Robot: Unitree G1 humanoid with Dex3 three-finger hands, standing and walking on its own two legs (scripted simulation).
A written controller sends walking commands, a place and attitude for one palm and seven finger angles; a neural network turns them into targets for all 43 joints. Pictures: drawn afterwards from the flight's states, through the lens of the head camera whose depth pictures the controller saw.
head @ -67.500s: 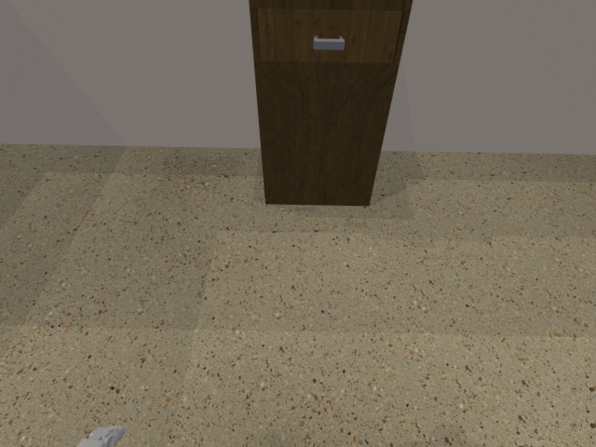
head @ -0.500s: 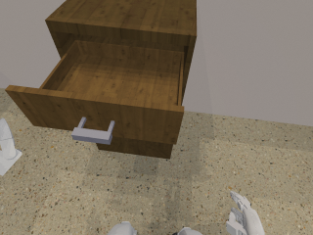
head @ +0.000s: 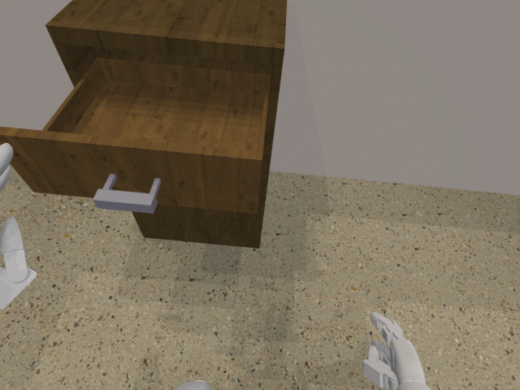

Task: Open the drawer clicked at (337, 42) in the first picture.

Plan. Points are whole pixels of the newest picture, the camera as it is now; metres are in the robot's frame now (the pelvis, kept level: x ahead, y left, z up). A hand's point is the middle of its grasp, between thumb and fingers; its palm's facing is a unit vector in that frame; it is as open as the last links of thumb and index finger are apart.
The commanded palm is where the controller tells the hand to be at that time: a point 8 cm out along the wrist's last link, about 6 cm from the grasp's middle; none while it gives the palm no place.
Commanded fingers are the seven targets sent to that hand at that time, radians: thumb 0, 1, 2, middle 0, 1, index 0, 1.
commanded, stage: stop stepping back and stand still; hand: left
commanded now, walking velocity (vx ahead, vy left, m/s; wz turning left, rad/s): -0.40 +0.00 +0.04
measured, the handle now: (130, 191) +0.43 +0.25 +0.01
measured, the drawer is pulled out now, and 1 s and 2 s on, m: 0.30 0.30 0.30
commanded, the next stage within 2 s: let the arm hang, fingers relaxed in 1.00 s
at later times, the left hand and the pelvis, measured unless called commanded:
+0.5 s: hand out of the picture +0.08 +0.21 +0.19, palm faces +0.44 -0.79 -0.43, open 7.4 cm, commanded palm +0.02 +0.25 +0.20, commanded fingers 0.00 0.90 0.90 -0.20 -0.30 -0.20 -0.30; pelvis -0.11 -0.04 +0.00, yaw +1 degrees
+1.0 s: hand out of the picture +0.04 +0.17 +0.18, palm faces +0.42 -0.79 -0.45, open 7.4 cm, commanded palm -0.02 +0.22 +0.20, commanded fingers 0.00 0.90 0.90 -0.20 -0.30 -0.20 -0.30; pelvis -0.13 -0.07 +0.00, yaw +4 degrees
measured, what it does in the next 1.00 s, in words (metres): walks backwards: left foot, then left foot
